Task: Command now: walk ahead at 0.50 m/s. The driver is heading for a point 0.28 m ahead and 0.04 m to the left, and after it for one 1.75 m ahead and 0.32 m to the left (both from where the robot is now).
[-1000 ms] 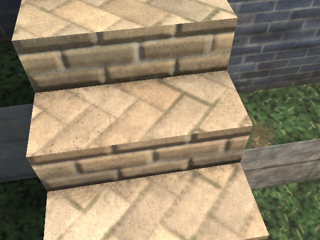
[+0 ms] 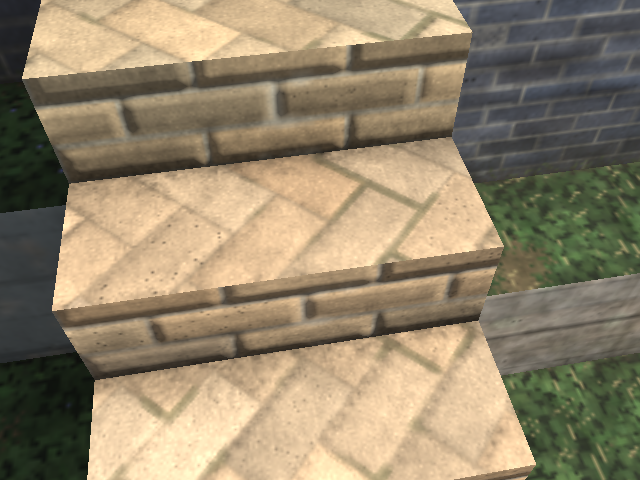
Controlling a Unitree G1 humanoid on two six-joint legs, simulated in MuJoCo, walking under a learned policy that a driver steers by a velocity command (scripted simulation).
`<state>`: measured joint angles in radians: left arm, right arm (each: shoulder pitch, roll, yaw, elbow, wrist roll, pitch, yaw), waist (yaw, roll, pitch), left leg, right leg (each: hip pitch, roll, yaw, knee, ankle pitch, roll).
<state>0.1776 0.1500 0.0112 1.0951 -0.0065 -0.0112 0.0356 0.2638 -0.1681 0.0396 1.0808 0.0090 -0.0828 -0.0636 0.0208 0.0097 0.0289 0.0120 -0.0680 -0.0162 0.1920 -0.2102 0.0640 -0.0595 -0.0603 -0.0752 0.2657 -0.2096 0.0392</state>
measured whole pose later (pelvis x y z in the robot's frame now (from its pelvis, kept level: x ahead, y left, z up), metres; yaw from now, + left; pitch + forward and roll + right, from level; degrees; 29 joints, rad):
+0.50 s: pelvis +0.00 +0.00 +0.00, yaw +0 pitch +1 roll +0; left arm 0.18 0.15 0.01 1.09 -0.01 -0.01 0.04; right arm 0.26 -0.17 0.04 1.08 0.01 -0.08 -0.06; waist 0.02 0.01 0.03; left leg 0.01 -0.07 -0.02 0.19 -0.21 0.06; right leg -0.06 -0.06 -0.07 0.27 -0.21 0.04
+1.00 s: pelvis +0.00 +0.00 +0.00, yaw +0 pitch +1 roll +0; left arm 0.17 0.16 0.01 1.09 -0.01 -0.01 0.04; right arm 0.26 -0.17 0.04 1.08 0.01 -0.08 -0.06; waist 0.02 0.01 0.03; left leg 0.01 -0.07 -0.03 0.19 -0.21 0.06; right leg -0.06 -0.06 -0.07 0.27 -0.21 0.04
